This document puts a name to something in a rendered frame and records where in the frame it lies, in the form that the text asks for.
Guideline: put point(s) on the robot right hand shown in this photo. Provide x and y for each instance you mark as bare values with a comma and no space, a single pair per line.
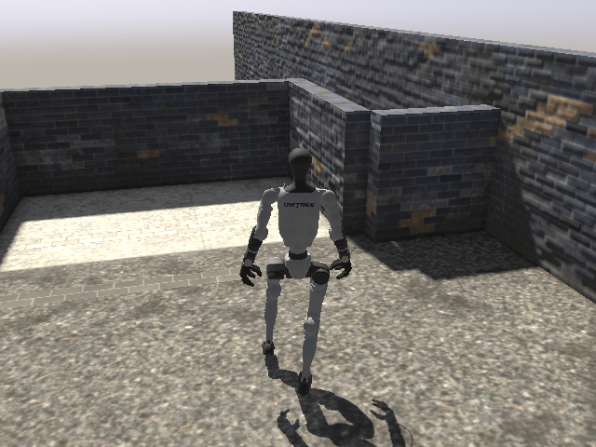
337,266

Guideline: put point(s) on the left robot upper arm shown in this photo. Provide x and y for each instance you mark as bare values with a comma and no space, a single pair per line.
269,197

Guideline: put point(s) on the robot right forearm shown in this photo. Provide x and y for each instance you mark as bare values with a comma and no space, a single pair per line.
342,248

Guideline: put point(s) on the robot torso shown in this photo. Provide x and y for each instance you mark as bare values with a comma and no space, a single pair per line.
298,215

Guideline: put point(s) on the robot left forearm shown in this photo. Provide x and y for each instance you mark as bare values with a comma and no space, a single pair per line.
252,249

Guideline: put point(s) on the right robot upper arm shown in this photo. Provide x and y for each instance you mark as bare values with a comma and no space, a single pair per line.
327,197

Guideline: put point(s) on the robot left hand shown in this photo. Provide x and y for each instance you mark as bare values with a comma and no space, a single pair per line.
246,270

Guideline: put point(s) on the robot head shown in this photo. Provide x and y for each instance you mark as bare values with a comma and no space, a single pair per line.
300,161

